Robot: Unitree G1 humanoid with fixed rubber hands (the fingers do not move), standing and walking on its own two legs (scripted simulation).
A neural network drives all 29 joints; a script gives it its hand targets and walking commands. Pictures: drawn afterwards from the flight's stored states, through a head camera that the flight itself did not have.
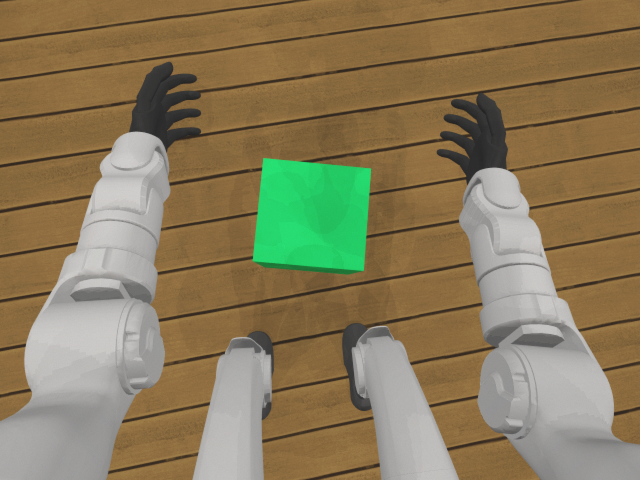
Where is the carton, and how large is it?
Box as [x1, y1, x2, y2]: [253, 158, 370, 274]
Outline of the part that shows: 263,158 253,261 266,267 347,274 363,270 370,168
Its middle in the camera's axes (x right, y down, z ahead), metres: -0.02 -0.04 +0.87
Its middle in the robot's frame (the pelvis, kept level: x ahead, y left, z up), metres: +0.46 -0.02 -0.51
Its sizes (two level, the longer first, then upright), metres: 0.210 0.200 0.250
